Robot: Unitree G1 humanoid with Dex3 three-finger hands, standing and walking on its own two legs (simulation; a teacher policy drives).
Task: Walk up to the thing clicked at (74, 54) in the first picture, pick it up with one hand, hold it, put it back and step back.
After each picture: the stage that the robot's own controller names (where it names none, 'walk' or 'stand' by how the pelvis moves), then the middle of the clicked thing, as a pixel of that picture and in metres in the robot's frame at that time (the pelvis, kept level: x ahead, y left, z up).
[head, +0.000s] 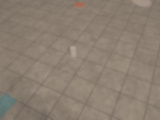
stand; (73, 51) +1.30 +0.16 -0.72
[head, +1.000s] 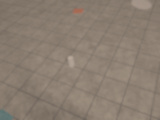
walk; (71, 61) +1.17 +0.26 -0.72
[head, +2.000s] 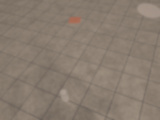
walk; (64, 95) +0.70 +0.28 -0.72
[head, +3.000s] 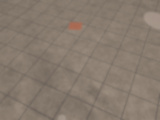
stand; out of the picture +0.45 +0.21 -0.69
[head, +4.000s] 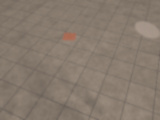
stand; out of the picture +0.42 +0.20 -0.72
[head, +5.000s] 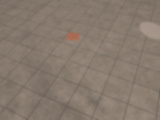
stand; out of the picture +0.41 +0.20 -0.72
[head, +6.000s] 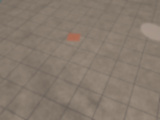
stand; out of the picture +0.41 +0.20 -0.73
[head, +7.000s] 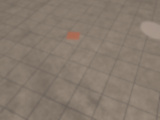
stand; out of the picture +0.40 +0.20 -0.73
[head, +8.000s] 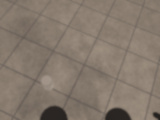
go down; (47, 83) +0.46 +0.21 -0.48
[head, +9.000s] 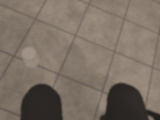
go down; (30, 57) +0.48 +0.24 -0.30
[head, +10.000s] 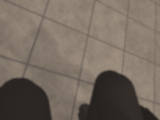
close in; out of the picture +0.46 +0.27 -0.24
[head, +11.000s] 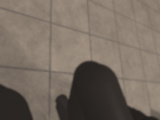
close; out of the picture +0.45 +0.30 -0.22
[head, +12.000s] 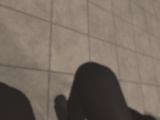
close; out of the picture +0.44 +0.30 -0.23
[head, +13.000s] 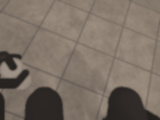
lift; (17, 75) +0.35 +0.25 -0.09
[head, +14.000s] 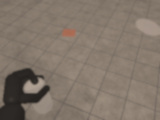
hold; (39, 96) +0.32 +0.17 +0.02
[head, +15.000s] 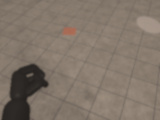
hold; out of the picture +0.10 +0.05 -0.68
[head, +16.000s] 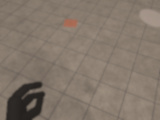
hold; out of the picture +0.09 +0.04 -0.69
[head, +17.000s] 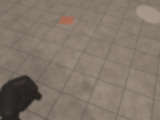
crouch; out of the picture +0.08 +0.04 -0.66
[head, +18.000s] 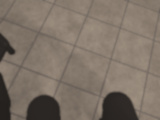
crouch; out of the picture +0.14 +0.05 -0.42
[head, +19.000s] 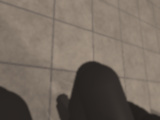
lower; out of the picture +0.15 +0.06 -0.25
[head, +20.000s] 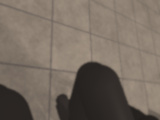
lower; out of the picture +0.15 +0.06 -0.25
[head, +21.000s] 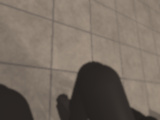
lower; out of the picture +0.15 +0.06 -0.25
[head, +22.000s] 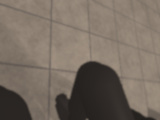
lower; out of the picture +0.16 +0.06 -0.25
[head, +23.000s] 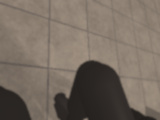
open; out of the picture +0.16 +0.06 -0.25
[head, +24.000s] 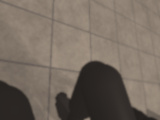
stand; out of the picture +0.16 +0.06 -0.25
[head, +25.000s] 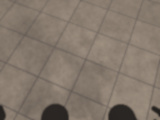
walk; out of the picture +0.13 +0.05 -0.51
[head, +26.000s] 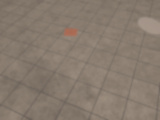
stand; out of the picture +0.07 +0.04 -0.69
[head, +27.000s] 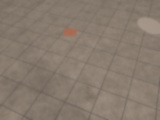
stand; out of the picture +0.08 +0.05 -0.69
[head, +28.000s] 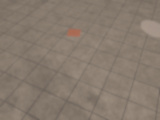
stand; out of the picture +0.08 +0.04 -0.72
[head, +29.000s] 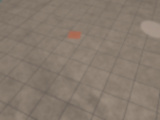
stand; out of the picture +0.08 +0.04 -0.75
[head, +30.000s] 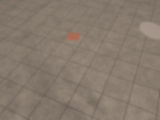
stand; out of the picture +0.06 +0.04 -0.75
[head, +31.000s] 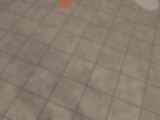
walk; out of the picture +0.15 -0.04 -0.73
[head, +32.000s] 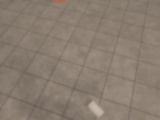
walk; (96, 109) +0.46 -0.07 -0.72
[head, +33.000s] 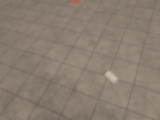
stand; (111, 77) +0.83 -0.13 -0.73
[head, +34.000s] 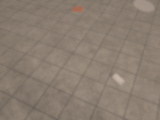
stand; (118, 79) +0.89 -0.29 -0.74
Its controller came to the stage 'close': yes
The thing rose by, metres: 0.68
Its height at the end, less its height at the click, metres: -0.02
